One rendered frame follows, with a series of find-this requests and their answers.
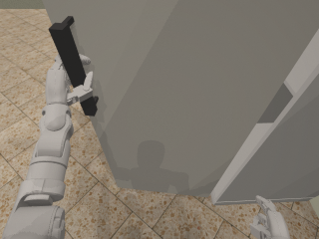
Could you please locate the robot left forearm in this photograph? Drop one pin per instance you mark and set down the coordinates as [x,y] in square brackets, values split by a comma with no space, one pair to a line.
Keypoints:
[44,183]

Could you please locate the fridge door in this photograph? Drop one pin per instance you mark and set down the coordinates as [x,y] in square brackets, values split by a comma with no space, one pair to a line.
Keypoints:
[182,83]

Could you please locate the handle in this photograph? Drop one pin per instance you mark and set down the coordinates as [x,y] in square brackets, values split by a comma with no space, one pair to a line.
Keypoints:
[67,49]

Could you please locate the right robot hand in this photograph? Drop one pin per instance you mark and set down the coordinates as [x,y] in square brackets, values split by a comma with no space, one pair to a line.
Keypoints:
[273,223]

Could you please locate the left robot hand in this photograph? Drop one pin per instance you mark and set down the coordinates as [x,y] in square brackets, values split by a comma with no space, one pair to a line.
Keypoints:
[58,84]

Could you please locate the left robot upper arm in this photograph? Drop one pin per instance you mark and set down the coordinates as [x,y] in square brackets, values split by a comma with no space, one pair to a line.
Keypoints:
[37,222]

